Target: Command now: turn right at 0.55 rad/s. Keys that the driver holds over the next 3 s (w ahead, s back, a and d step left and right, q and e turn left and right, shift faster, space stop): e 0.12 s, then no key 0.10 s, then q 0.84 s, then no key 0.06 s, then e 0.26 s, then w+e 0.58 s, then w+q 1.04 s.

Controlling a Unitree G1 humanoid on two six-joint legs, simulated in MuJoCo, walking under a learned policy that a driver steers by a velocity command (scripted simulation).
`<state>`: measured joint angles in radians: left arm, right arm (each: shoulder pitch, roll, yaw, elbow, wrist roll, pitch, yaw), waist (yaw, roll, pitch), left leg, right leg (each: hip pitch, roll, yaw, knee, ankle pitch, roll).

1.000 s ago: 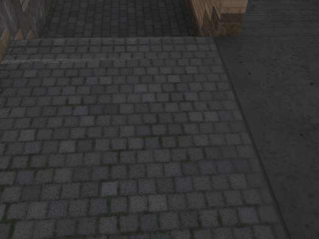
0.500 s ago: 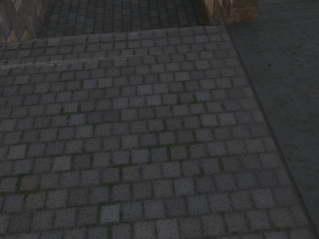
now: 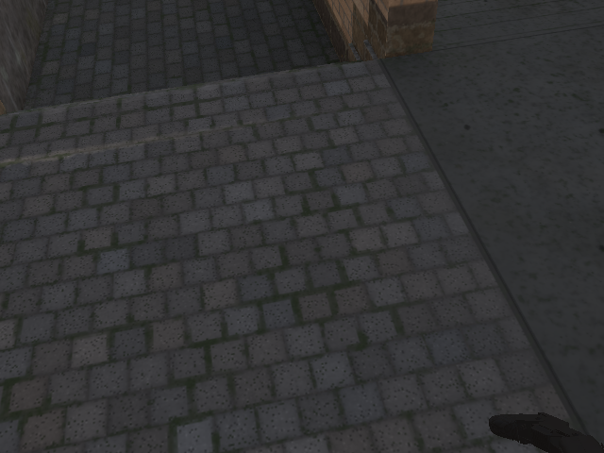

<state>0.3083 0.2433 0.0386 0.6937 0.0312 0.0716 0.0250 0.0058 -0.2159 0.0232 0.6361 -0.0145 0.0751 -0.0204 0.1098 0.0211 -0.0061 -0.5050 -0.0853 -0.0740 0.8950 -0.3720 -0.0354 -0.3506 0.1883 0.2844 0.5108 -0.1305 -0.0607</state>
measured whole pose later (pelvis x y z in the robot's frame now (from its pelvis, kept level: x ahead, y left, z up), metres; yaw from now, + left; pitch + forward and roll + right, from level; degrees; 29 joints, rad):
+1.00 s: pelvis +0.03 +0.01 +0.01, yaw +14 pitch +0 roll +1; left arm 0.29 0.23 0.02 0.74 0.02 0.02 0.04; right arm 0.19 -0.32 -0.07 0.69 -0.03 0.11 0.03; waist 0.02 0.05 0.01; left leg -0.62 -0.07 -0.09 1.28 -0.33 -0.04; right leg -0.22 0.00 -0.11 0.48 -0.27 -0.07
